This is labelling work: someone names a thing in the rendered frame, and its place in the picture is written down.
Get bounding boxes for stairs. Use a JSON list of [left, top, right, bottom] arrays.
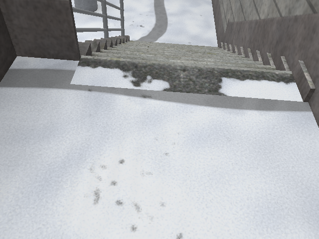
[[91, 41, 276, 71]]

